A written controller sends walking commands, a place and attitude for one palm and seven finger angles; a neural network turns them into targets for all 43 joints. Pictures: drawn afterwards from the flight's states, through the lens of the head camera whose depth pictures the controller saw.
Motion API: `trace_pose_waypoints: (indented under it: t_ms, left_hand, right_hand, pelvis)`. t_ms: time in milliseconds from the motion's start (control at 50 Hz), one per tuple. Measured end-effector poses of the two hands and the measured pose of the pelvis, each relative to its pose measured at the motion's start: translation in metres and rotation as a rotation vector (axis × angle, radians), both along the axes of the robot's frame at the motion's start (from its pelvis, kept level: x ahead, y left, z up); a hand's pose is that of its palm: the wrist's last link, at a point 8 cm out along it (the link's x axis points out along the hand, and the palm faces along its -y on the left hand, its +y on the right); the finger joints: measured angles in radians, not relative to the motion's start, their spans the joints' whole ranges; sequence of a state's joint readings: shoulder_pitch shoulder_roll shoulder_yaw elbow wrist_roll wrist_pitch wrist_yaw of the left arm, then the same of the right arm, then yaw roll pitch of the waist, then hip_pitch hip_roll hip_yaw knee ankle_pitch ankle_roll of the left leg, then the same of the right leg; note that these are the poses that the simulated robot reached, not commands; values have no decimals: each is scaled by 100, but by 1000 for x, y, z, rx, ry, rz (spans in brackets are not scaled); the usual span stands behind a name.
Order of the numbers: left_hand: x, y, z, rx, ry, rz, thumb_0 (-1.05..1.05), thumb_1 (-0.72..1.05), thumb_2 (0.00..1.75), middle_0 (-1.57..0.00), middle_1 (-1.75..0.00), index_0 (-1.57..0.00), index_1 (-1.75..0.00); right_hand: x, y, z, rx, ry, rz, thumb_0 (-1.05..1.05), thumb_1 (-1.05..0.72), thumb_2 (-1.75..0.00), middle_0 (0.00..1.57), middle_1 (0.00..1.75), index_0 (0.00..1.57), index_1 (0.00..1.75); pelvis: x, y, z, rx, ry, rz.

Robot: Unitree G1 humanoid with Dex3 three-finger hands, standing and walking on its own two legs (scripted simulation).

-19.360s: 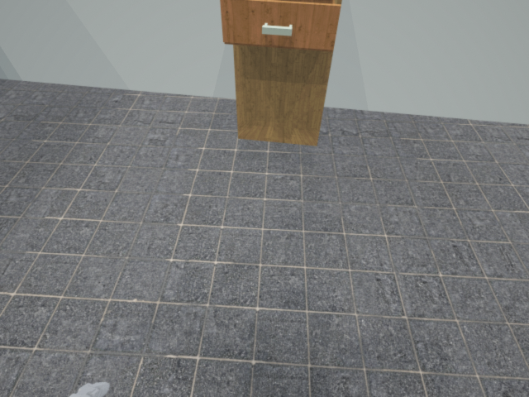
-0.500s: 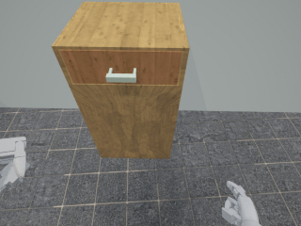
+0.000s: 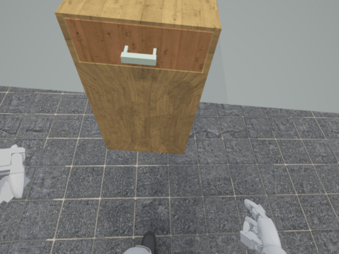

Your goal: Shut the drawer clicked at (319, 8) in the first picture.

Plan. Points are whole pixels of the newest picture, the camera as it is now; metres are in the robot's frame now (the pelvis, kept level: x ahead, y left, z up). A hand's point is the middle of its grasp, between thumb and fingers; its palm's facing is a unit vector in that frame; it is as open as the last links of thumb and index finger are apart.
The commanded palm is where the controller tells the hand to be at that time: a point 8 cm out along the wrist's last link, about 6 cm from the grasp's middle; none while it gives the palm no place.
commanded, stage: step back with the hand held close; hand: left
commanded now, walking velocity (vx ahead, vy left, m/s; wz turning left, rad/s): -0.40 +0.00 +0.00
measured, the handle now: (139, 54) +0.69 +0.17 +0.02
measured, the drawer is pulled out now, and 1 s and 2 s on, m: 0.00 0.00 0.00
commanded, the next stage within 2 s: stop stepping back and stand still in 0.12 s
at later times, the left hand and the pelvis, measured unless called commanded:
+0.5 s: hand out of the picture +0.06 +0.20 +0.14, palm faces +0.32 -0.86 -0.39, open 3.3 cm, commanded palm -0.01 +0.25 +0.18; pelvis -0.14 -0.03 -0.01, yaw +0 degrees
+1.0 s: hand out of the picture +0.02 +0.22 +0.16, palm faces +0.37 -0.82 -0.44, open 3.3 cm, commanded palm none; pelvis -0.15 -0.01 -0.01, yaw +2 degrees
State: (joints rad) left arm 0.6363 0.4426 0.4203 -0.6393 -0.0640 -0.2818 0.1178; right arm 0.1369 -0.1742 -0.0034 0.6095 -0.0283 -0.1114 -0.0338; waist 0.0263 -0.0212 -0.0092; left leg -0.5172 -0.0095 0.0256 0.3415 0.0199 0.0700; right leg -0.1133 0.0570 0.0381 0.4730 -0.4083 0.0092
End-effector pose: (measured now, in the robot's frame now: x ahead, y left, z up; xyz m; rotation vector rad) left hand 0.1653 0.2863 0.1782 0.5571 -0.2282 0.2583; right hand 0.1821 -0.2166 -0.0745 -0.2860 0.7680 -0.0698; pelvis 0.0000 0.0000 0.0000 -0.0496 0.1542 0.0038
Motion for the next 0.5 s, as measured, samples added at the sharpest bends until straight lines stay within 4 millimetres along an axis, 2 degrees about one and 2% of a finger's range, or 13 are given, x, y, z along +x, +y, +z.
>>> trace_pose_waypoints:
  t_ms: [80,120,160,200,260,320,380,440,500]
  left_hand:
    - [-11,-32,-10,29,44,-124,2,89,90,-141,-160,-141,-160]
    - [-23,-48,-5,67,44,-183,2,89,90,-141,-160,-140,-160]
    - [-43,-59,10,116,31,-223,2,89,90,-141,-160,-140,-160]
    - [-66,-62,27,171,-3,-235,2,88,90,-141,-160,-140,-160]
    - [-98,-51,42,195,-57,-164,1,88,90,-141,-160,-141,-160]
    - [-115,-29,31,116,-53,-22,1,88,90,-141,-160,-141,-160]
    - [-122,-20,4,2,-40,70,1,88,90,-141,-160,-141,-160]
    - [-129,-29,-22,-95,10,91,1,89,90,-141,-160,-141,-160]
    - [-147,-46,-22,-120,8,32,2,89,90,-141,-160,-141,-160]
  right_hand:
    - [-12,-6,-9,29,-37,34,1,-90,-90,21,30,20,30]
    - [-26,-13,-13,47,-57,34,0,-90,-90,21,30,20,30]
    - [-45,-20,-15,62,-54,15,0,-90,-90,21,30,20,30]
    - [-68,-27,-13,75,-22,-30,1,-91,-90,21,30,20,30]
    - [-99,-40,-6,57,23,-85,1,-91,-90,21,30,20,30]
    - [-116,-54,-2,23,-17,-129,1,-90,-90,21,30,20,30]
    - [-131,-65,-5,19,-93,-165,1,-90,-90,20,30,20,30]
    - [-152,-68,-7,8,-117,-156,1,-91,-90,20,30,20,30]
    - [-177,-66,-2,0,-80,-152,1,-91,-90,20,30,20,30]
  pelvis:
    - [-38,-12,-9,25,-23,-30]
    - [-58,-18,-13,17,-42,-28]
    - [-73,-23,-14,-17,-69,-12]
    - [-79,-29,-12,-14,-90,-3]
    - [-81,-34,-6,35,-99,-26]
    - [-86,-29,-6,31,-119,-58]
    - [-105,-24,-13,57,-152,-59]
    - [-128,-24,-15,57,-189,-27]
    - [-140,-27,-11,58,-193,2]
